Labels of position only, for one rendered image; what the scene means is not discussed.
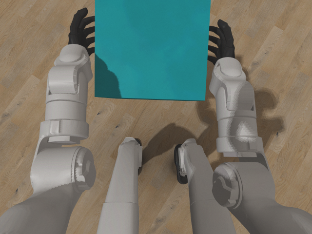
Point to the right robot upper arm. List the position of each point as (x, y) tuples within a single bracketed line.
[(247, 189)]

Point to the robot right shin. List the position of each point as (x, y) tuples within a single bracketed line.
[(191, 140)]

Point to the carton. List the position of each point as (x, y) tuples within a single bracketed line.
[(151, 49)]

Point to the right robot foot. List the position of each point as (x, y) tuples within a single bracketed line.
[(182, 179)]

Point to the robot left forearm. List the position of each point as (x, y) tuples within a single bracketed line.
[(66, 100)]

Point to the left robot upper arm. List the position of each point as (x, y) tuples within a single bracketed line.
[(59, 177)]

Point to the left robot hand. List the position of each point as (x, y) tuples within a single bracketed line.
[(78, 32)]

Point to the right robot hand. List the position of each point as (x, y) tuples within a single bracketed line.
[(225, 43)]

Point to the robot right forearm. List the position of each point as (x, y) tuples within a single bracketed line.
[(236, 113)]

